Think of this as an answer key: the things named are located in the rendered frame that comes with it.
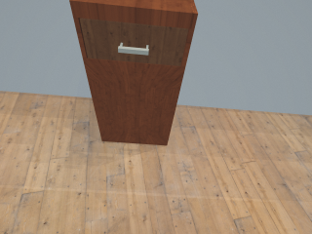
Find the cabinet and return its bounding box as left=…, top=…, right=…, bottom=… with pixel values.
left=69, top=0, right=198, bottom=146

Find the drawer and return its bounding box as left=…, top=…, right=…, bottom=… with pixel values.
left=80, top=18, right=188, bottom=66

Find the handle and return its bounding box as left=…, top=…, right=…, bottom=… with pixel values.
left=118, top=42, right=149, bottom=56

